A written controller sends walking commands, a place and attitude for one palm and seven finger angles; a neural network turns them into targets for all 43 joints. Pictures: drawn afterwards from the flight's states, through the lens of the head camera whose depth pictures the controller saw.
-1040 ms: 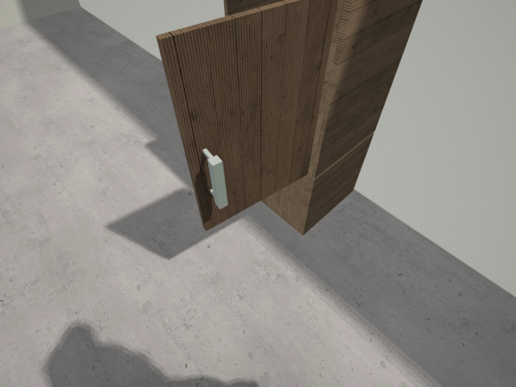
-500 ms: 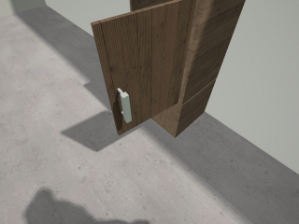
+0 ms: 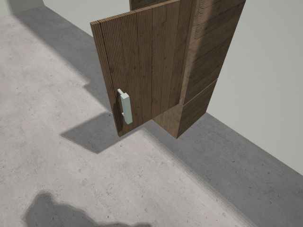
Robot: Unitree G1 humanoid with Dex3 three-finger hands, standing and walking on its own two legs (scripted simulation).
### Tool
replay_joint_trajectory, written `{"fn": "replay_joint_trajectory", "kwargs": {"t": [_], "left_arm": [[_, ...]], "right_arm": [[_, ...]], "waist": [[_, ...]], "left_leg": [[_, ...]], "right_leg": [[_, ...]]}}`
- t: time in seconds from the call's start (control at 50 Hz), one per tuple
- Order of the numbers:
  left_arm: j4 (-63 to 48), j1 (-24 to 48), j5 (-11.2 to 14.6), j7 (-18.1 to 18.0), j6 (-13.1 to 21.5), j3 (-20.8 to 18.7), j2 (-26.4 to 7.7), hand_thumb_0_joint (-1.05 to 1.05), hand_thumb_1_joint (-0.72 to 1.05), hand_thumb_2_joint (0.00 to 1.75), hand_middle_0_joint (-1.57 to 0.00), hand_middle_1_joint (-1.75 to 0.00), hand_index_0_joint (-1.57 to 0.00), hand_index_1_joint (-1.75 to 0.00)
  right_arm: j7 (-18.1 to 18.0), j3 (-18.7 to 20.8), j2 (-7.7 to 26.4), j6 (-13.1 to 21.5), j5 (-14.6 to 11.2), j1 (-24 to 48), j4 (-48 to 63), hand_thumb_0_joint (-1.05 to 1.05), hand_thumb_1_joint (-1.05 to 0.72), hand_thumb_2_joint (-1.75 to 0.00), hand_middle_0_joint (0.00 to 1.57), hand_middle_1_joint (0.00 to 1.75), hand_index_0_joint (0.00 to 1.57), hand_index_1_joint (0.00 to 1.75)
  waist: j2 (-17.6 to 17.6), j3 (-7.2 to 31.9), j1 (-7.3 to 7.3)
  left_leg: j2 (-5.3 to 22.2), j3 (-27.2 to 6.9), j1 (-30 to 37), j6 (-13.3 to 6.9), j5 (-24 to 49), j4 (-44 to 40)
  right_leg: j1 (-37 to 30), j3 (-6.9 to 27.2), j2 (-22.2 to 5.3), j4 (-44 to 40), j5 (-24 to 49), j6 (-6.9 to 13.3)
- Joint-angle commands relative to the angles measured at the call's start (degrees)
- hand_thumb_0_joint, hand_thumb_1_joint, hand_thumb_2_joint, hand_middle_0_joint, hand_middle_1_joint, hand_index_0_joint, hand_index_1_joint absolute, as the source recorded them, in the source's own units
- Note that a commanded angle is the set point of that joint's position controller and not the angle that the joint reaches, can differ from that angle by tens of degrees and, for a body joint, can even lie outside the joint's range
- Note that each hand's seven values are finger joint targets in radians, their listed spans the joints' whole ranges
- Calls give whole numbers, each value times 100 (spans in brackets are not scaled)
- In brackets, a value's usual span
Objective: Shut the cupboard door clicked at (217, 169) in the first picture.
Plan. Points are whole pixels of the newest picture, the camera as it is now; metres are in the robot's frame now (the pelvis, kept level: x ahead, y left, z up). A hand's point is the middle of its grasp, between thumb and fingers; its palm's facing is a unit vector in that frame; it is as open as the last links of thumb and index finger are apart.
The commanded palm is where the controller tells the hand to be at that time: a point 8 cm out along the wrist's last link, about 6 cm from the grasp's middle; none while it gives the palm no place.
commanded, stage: walk to a spot facing it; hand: left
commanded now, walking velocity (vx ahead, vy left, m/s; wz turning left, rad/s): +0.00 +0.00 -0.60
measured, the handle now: (124, 106) +0.59 +0.16 -0.11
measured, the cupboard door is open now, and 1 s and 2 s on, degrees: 82 82 82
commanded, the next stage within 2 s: none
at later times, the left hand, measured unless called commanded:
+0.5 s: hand out of the picture +0.05 +0.15 -0.17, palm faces -0.16 -0.95 -0.26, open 7.3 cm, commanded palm none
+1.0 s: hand (109, 222) +0.16 +0.14 -0.17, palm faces -0.44 -0.86 -0.25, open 7.3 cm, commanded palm none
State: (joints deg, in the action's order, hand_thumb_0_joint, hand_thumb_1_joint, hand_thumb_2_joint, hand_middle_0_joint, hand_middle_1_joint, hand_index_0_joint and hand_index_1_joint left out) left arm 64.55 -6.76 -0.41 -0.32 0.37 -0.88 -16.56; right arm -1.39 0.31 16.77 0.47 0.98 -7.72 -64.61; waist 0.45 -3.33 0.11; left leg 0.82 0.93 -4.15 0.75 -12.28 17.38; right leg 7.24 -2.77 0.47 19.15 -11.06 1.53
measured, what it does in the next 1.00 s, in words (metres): steps on the spot, turning right: left foot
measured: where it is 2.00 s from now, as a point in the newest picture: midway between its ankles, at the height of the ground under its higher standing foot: outside the picture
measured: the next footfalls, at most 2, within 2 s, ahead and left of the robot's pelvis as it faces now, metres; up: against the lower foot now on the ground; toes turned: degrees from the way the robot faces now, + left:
left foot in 0.80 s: +0.06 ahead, +0.11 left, +0.00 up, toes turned -27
right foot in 1.08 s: -0.06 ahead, -0.16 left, +0.00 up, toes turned -37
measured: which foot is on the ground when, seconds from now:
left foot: down 0.00-0.30, up 0.32-0.78, down 0.80-1.00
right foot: down 0.00-0.80, up 0.82-1.00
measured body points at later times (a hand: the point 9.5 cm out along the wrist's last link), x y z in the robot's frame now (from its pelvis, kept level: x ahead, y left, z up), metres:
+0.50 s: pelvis -0.02 -0.04 -0.01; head +0.03 -0.07 +0.43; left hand +0.06 +0.20 -0.15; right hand +0.00 -0.30 -0.17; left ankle -0.02 +0.13 -0.67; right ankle -0.02 -0.10 -0.75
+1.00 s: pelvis -0.03 -0.01 -0.01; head +0.03 -0.03 +0.44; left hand +0.18 +0.19 -0.15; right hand -0.07 -0.28 -0.15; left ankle +0.03 +0.12 -0.75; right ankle -0.07 -0.13 -0.70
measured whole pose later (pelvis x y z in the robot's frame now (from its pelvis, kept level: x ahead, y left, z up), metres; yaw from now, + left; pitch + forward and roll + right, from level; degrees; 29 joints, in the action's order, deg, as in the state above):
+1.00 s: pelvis -0.03 -0.01 -0.01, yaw -30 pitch +1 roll -2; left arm 50.2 -9.4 -1.2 2.3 -3.7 -5.7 -16.2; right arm -2.3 1.9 12.6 -0.7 2.1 -10.0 -51.3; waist 0.1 -6.2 2.0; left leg 5.9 1.9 -12.7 2.7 -17.1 29.3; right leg 27.1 -1.4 0.7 51.6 -26.3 -2.1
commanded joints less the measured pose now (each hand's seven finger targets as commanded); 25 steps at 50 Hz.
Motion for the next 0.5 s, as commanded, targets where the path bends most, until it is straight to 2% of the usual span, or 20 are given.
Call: {"fn": "replay_joint_trajectory", "kwargs": {"t": [0.0,0.04,0.08,0.12,0.14,0.16,0.18,0.2,0.22,0.24,0.26,0.28,0.3,0.32,0.34,0.36,0.38,0.44,0.48], "left_arm": [[-365,-145,-17,-94,-69,-169,-615,0,90,90,-20,-30,-20,-30],[-509,-208,-37,-73,-136,-229,-636,0,90,90,-20,-30,-20,-30],[-723,-205,-67,-34,-208,-284,-631,0,90,90,-20,-30,-20,-30],[-920,-235,-85,10,-258,-331,-531,0,90,90,-20,-30,-20,-30],[-985,-273,-82,26,-272,-338,-468,0,90,90,-20,-30,-20,-30],[-1080,-271,-94,50,-314,-363,-398,0,90,90,-20,-30,-20,-30],[-1172,-247,-93,65,-349,-385,-329,0,90,90,-20,-30,-20,-30],[-1223,-308,-89,80,-354,-415,-280,0,90,90,-20,-30,-20,-30],[-1218,-581,-86,99,-329,-437,-226,0,90,90,-20,-30,-20,-30],[-1137,-999,-104,110,-288,-478,-266,0,90,90,-20,-30,-20,-30],[-1069,-1331,-158,80,-218,-575,-605,0,90,90,-20,-30,-20,-30],[-1066,-1425,-155,1,-161,-656,-1131,0,90,90,-20,-30,-20,-30],[-1107,-1451,-87,-52,-164,-641,-1075,0,90,90,-20,-30,-20,-30],[-1203,-1064,-105,-94,-176,-639,-877,0,90,90,-20,-30,-20,-30],[-1300,-859,-98,-138,-157,-623,-702,0,90,90,-20,-30,-20,-30],[-1339,-780,-93,-147,-125,-596,-622,0,90,90,-20,-30,-20,-30],[-1368,-806,-85,-146,-105,-582,-570,0,90,90,-20,-30,-20,-30],[-1314,-991,-105,-157,-77,-592,-553,0,90,90,-20,-30,-20,-30],[-1292,-1104,-97,-135,-98,-612,-586,0,90,90,-20,-30,-20,-30]], "right_arm": [[-102,125,474,-49,17,-465,214,0,-90,-90,20,30,20,30],[-132,206,564,-94,18,-512,375,0,-90,-90,20,30,20,30],[-156,300,665,-128,34,-555,542,0,-90,-90,20,30,20,30],[-178,375,754,-131,52,-558,684,0,-90,-90,20,30,20,30],[-178,411,815,-118,52,-528,752,0,-90,-90,20,30,20,30],[-182,443,818,-97,70,-525,805,0,-90,-90,20,30,20,30],[-180,452,809,-87,95,-482,859,0,-90,-90,20,30,20,30],[-185,452,765,-72,109,-360,941,0,-90,-90,20,30,20,30],[-185,460,745,-65,113,-161,1010,0,-90,-90,20,30,20,30],[-182,477,737,-77,84,-10,1089,0,-90,-90,20,30,20,30],[-176,499,595,-129,20,73,1203,0,-90,-90,20,30,20,30],[-127,445,199,-152,-57,10,1370,0,-90,-90,20,30,20,30],[-132,450,330,-243,-41,-21,1296,0,-90,-90,20,30,20,30],[-123,482,257,-243,-41,100,1285,0,-90,-90,20,30,20,30],[-105,471,250,-228,-23,69,1274,0,-90,-90,20,30,20,30],[-86,435,133,-218,-22,38,1250,0,-90,-90,20,30,20,30],[-75,420,66,-225,-22,10,1240,0,-90,-90,20,30,20,30],[-77,415,-24,-233,-37,22,1273,0,-90,-90,20,30,20,30],[-91,413,-50,-235,-50,136,1317,0,-90,-90,20,30,20,30]], "waist": [[-1,419,-83],[-27,371,-84],[81,301,-106],[418,256,-90],[679,283,-48],[938,212,-40],[1073,104,-27],[1030,44,47],[906,81,232],[404,236,420],[-757,253,530],[-2099,276,477],[-1395,355,501],[-1161,113,307],[-807,220,217],[-642,372,146],[-500,478,123],[-505,727,163],[-612,730,232]], "left_leg": [[719,-65,-18,-50,1217,232],[803,-12,-17,-104,1047,368],[1003,-93,-71,-213,956,398],[1343,-328,-158,-429,936,290],[1613,-477,-128,-624,1185,228],[1931,-658,-217,-869,1534,137],[2109,-688,-378,-1037,1803,124],[2153,-601,-572,-1049,2071,276],[2005,-312,-713,-879,2253,648],[1712,6,-920,-598,1939,1304],[830,573,-1463,-121,542,2565],[-57,659,-2452,184,-2306,3981],[80,-175,-2474,120,-2354,4759],[170,-371,-2723,117,-1949,5114],[278,-430,-2775,152,-1627,5139],[298,-413,-2724,190,-1357,5055],[267,-360,-2641,227,-1195,4904],[181,-291,-2532,282,-1161,4273],[99,-265,-2528,292,-1130,3983]], "right_leg": [[123,778,-674,227,1743,61],[434,833,-573,491,1629,79],[765,820,-416,901,1457,66],[1077,700,-203,1541,914,20],[1256,592,-102,2053,143,-9],[1431,410,-9,2634,-1042,-65],[1495,372,-54,3012,-1696,-80],[1339,429,-167,2980,-1804,-50],[976,378,-218,2476,-1462,-28],[424,382,-206,1677,-601,-3],[86,1358,-734,493,1145,183],[-195,3194,-2052,-171,2561,857],[75,3360,-2054,-293,1706,1185],[287,3304,-1779,-226,1208,1238],[219,3107,-1662,-95,1303,1222],[145,2776,-1476,-15,1491,1124],[86,2599,-1341,34,1678,1037],[-277,2557,-1180,115,2044,940],[-409,2586,-1072,121,2175,915]]}}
